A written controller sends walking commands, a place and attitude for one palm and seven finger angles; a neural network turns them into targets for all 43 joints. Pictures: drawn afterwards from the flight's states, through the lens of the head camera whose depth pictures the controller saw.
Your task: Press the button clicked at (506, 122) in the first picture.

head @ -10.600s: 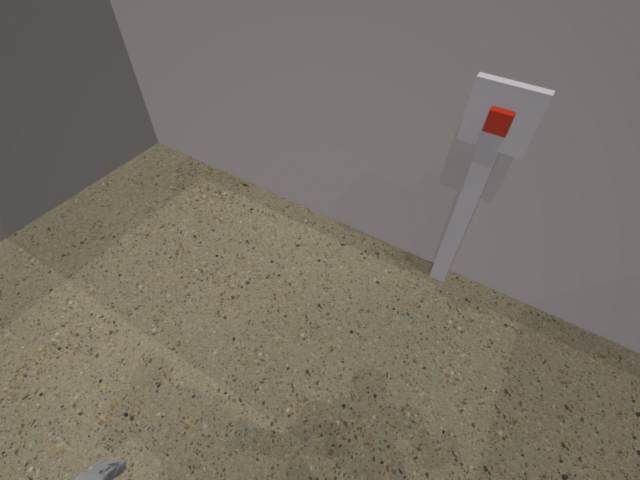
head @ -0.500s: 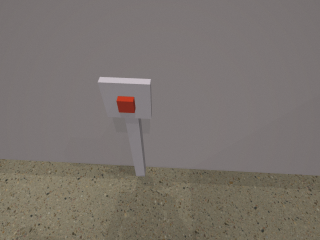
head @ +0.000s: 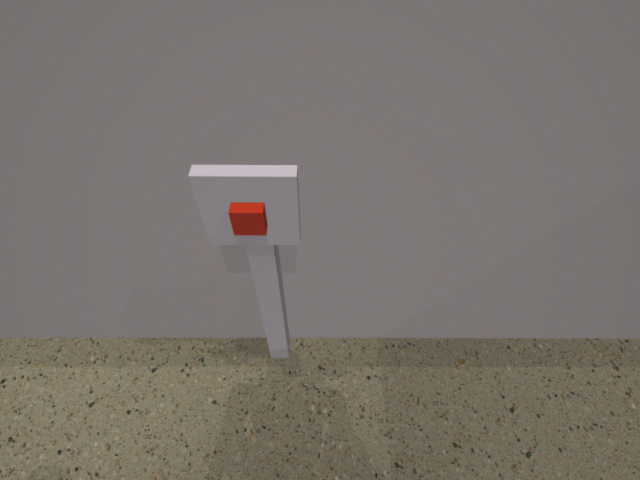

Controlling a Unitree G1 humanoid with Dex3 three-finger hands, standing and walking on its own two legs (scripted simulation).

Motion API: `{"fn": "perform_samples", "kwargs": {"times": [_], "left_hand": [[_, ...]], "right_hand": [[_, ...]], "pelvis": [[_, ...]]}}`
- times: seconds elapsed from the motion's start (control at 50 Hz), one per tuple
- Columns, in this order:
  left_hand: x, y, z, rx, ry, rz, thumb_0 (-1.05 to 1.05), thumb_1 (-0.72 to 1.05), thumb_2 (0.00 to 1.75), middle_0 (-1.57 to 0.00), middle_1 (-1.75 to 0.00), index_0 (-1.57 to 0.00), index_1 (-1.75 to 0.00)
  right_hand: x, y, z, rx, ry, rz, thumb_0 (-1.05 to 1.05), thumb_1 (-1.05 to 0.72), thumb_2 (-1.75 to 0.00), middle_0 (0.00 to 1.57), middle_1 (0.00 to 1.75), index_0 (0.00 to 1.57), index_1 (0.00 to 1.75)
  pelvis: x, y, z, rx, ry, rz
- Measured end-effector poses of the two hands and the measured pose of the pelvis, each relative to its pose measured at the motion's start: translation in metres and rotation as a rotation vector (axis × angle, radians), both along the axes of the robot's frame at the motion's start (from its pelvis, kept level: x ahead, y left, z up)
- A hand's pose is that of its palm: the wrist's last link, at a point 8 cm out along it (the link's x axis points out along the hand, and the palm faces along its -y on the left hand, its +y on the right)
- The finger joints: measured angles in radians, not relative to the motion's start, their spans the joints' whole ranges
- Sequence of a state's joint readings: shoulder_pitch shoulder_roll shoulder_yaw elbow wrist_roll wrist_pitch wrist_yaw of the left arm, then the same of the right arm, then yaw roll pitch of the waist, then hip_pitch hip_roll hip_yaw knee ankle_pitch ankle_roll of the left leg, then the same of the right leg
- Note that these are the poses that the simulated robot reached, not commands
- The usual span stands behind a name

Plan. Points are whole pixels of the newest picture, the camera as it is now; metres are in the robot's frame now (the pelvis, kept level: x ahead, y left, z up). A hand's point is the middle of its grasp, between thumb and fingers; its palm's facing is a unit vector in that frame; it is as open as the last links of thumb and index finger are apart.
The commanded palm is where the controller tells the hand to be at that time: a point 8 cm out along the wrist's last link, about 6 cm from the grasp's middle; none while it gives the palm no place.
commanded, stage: look again from close up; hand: left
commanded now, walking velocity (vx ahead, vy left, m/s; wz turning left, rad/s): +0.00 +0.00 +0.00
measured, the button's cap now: (249, 217) +0.54 +0.16 -0.04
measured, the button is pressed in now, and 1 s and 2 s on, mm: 0 0 0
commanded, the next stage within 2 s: shuffle to correct the standing spot in 0.54 s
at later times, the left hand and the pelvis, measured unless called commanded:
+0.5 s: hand out of the picture +0.01 +0.14 -0.17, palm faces +0.04 -0.98 -0.20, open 7.3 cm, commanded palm none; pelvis +0.01 -0.03 +0.00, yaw +1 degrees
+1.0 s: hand out of the picture +0.00 +0.11 -0.19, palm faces +0.10 -0.98 -0.14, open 7.4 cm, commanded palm none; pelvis +0.03 -0.05 -0.01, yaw +3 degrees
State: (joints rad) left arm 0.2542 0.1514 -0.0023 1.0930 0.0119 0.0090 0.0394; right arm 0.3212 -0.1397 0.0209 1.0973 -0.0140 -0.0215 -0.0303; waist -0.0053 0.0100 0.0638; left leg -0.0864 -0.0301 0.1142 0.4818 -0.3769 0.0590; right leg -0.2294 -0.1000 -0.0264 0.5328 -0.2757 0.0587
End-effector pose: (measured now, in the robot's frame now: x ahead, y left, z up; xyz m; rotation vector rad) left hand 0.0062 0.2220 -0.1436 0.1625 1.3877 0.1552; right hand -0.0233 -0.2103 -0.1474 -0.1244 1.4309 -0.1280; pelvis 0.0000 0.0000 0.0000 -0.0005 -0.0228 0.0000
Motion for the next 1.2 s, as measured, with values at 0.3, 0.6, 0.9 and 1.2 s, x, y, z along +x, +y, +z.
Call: {"fn": "perform_samples", "kwargs": {"times": [0.3, 0.6, 0.9, 1.2], "left_hand": [[0.0, -0.024, 0.0, -0.005, 0.025, 0.019, 0.01, 0.92, 0.9, -0.2, -0.3, -0.2, -0.3], [-0.006, -0.044, 0.0, -0.012, 0.016, 0.036, 0.01, 0.92, 0.9, -0.2, -0.3, -0.2, -0.3], [-0.018, -0.061, -0.013, -0.052, 0.046, 0.067, 0.0, 0.91, 0.9, -0.2, -0.3, -0.2, -0.3], [0.007, -0.057, -0.011, -0.056, 0.074, 0.109, 0.0, 0.91, 0.9, -0.2, -0.3, -0.2, -0.3]], "right_hand": [[0.027, -0.024, 0.0, -0.01, -0.015, 0.009, 0.01, -0.91, -0.9, 0.2, 0.29, 0.2, 0.3], [0.03, -0.044, 0.003, -0.016, -0.017, 0.02, 0.01, -0.91, -0.9, 0.2, 0.29, 0.2, 0.3], [0.009, -0.048, -0.004, -0.001, 0.047, 0.0, 0.01, -0.91, -0.9, 0.2, 0.29, 0.2, 0.3], [0.05, -0.031, 0.005, -0.018, 0.036, -0.01, 0.01, -0.91, -0.9, 0.2, 0.29, 0.2, 0.3]], "pelvis": [[0.011, -0.021, 0.001, -0.003, 0.004, 0.008], [0.01, -0.04, 0.003, -0.004, 0.003, 0.02], [0.022, -0.051, -0.008, -0.013, 0.009, 0.03], [0.052, -0.042, -0.001, -0.005, 0.006, 0.032]]}}
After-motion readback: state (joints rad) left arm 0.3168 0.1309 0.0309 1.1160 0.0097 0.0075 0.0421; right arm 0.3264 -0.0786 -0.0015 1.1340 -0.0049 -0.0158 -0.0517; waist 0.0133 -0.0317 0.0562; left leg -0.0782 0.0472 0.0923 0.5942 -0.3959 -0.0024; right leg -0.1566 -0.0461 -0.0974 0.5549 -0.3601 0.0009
